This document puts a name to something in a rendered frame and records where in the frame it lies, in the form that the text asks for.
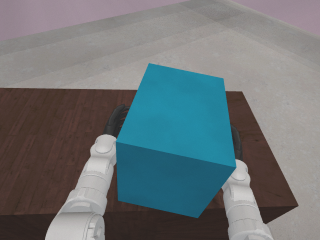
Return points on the robot left hand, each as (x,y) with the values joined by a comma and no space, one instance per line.
(114,122)

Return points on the pedestal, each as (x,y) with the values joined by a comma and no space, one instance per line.
(46,135)

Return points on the right robot forearm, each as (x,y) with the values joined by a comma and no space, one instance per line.
(244,219)

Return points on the robot right hand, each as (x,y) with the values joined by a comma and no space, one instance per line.
(237,144)

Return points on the robot left upper arm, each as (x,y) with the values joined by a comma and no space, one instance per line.
(77,226)

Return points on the carton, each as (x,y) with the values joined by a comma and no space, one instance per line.
(175,149)

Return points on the left robot forearm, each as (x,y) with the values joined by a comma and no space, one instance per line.
(94,182)

